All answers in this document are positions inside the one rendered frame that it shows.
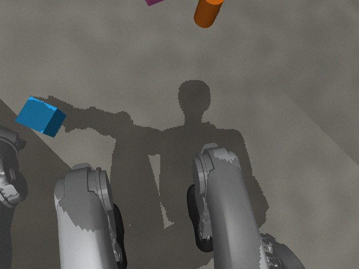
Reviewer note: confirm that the right robot hand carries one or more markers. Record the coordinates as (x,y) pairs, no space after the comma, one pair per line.
(282,257)

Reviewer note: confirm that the left robot foot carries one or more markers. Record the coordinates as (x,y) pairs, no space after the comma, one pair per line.
(122,264)

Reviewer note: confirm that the right robot foot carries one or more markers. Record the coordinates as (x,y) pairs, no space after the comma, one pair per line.
(203,244)

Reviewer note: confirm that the left robot arm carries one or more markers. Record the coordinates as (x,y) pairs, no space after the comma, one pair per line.
(13,189)

